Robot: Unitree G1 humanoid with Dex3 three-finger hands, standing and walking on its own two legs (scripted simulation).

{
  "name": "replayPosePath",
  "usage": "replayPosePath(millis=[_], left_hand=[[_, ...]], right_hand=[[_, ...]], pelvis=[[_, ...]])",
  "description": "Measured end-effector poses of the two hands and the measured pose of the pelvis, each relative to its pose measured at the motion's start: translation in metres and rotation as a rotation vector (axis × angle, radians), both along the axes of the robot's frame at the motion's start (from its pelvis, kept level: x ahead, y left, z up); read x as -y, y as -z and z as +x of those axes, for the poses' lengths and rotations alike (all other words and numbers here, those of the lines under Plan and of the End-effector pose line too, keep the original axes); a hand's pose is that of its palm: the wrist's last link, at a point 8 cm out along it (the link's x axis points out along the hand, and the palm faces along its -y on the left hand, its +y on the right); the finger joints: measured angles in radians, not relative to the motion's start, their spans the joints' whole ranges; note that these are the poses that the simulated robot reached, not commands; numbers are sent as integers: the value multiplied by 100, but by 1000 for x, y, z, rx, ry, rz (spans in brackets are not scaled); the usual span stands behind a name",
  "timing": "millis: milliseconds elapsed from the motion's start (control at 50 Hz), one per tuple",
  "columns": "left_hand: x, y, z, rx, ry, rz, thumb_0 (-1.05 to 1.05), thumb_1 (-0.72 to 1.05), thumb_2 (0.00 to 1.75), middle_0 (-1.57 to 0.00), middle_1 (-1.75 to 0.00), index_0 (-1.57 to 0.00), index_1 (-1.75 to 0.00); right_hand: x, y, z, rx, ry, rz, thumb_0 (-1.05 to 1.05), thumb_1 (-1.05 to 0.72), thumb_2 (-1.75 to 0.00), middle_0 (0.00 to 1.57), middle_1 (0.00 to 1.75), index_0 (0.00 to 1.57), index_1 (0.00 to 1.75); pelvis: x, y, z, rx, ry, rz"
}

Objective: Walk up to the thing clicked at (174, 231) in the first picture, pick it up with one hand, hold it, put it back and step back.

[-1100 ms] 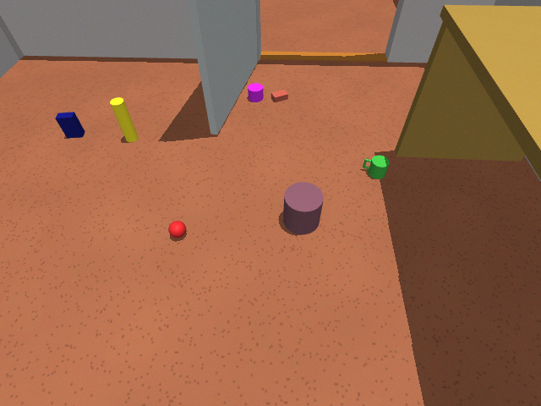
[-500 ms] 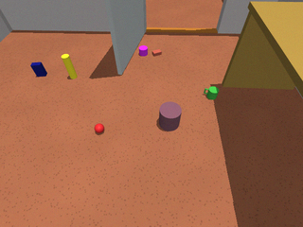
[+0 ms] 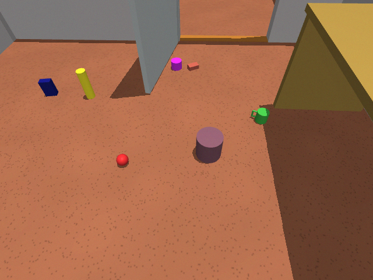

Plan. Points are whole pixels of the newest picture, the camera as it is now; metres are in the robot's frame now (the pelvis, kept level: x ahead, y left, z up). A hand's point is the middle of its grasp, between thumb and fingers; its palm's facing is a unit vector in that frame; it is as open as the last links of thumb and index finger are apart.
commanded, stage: stand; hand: left
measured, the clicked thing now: (122, 159) +0.90 +0.42 -0.75
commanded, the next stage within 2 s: walk up in 0.02 s
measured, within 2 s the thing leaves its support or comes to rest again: neither
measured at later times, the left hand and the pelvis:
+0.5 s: hand out of the picture +0.13 +0.37 -0.17, palm faces +0.08 -0.93 -0.36, open 7.4 cm; pelvis +0.11 +0.07 -0.02, yaw +8 degrees
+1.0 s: hand (62, 231) +0.27 +0.35 -0.15, palm faces +0.20 -0.91 -0.36, open 7.4 cm; pelvis +0.30 +0.07 -0.02, yaw +13 degrees
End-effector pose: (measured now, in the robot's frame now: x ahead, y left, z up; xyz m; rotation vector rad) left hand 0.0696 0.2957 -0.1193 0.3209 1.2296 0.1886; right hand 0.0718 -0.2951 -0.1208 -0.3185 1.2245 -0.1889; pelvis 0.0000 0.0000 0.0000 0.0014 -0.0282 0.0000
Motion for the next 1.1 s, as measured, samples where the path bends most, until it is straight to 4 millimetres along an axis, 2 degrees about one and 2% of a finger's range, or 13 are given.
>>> replayPosePath(millis=[80,160,240,320,380,420,520,600,680,760,940,1020,1100], left_hand=[[-4,-1,2,45,-12,-11,0,90,89,-21,-30,-21,-30],[-22,-4,-8,94,-59,3,0,90,89,-21,-30,-21,-30],[-50,-3,-24,50,-98,23,0,90,89,-21,-30,-21,-30],[-86,10,-23,4,-123,34,0,90,89,-21,-30,-21,-30],[-107,23,-9,-21,-130,43,0,90,89,-21,-30,-21,-30],[-111,22,9,-18,-127,38,0,90,89,-21,-30,-20,-30],[-112,9,58,42,-101,14,0,91,89,-20,-30,-20,-30],[-107,-2,95,65,-89,8,0,91,89,-21,-30,-20,-30],[-101,-10,134,93,-86,33,0,90,89,-21,-30,-21,-30],[-95,-10,165,160,-115,80,0,90,89,-21,-30,-21,-30],[-85,-17,176,101,-205,49,0,90,89,-21,-30,-21,-30],[-95,-5,181,51,-228,24,0,90,89,-21,-30,-21,-30],[-112,18,197,12,-239,3,0,90,89,-21,-30,-21,-30]], right_hand=[[3,0,1,11,-12,9,0,-90,-90,21,30,20,30],[5,-3,11,-23,-59,-14,0,-90,-90,21,30,20,30],[-1,-11,36,-14,-97,-36,1,-91,-90,21,30,20,30],[-15,-14,67,17,-127,-72,1,-91,-90,21,30,20,30],[-27,-9,82,54,-120,-97,0,-91,-90,21,30,20,30],[-37,-10,86,53,-110,-86,0,-91,-90,21,30,20,30],[-56,-15,101,20,-119,-54,0,-90,-90,21,30,20,30],[-59,-12,126,14,-135,-29,0,-90,-90,21,30,20,30],[-52,0,164,18,-147,-8,1,-90,-90,21,30,20,30],[-43,19,218,25,-183,-9,1,-90,-90,21,30,20,30],[-70,-4,352,127,-315,4,1,-91,-90,21,30,20,30],[-88,-15,399,151,-357,-15,1,-91,-90,21,30,20,30],[-105,-16,438,202,-377,-54,0,-91,-90,21,30,20,30]], pelvis=[[0,3,3,2,-18,-6],[-7,6,12,-5,-50,-14],[-24,8,29,0,-79,-30],[-47,20,52,9,-114,-33],[-63,31,68,18,-115,2],[-68,29,80,18,-128,5],[-74,17,112,16,-141,13],[-74,13,143,12,-153,15],[-67,17,180,10,-161,18],[-57,31,216,20,-185,-6],[-66,15,277,12,-218,-9],[-77,17,306,5,-229,-16],[-96,31,335,10,-233,-2]])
